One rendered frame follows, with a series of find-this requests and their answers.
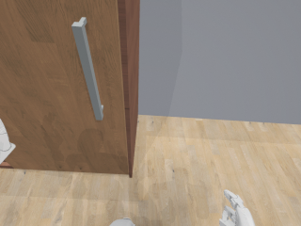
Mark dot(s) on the handle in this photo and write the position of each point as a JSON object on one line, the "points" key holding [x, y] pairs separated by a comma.
{"points": [[80, 36]]}

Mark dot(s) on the robot left hand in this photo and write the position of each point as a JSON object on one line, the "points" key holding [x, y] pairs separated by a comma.
{"points": [[5, 146]]}

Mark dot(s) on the robot right hand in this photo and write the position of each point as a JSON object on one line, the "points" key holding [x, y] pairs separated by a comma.
{"points": [[240, 217]]}

